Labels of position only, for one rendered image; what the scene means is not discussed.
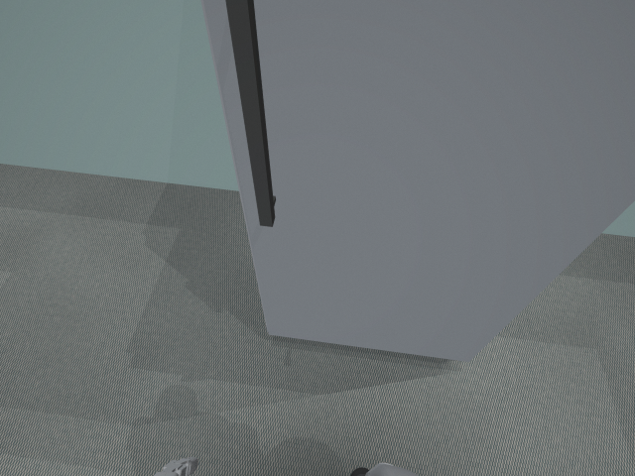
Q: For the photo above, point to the handle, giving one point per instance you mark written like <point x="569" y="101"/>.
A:
<point x="242" y="23"/>

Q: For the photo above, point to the fridge door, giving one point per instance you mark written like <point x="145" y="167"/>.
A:
<point x="436" y="163"/>

